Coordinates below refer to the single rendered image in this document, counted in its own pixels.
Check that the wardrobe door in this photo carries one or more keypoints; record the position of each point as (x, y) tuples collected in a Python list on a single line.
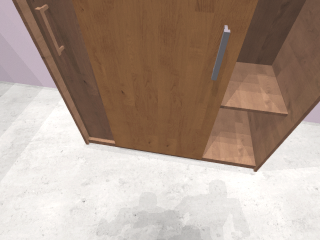
[(74, 64), (153, 62)]

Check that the handle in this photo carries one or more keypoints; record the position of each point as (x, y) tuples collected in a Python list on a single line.
[(48, 31), (221, 51)]

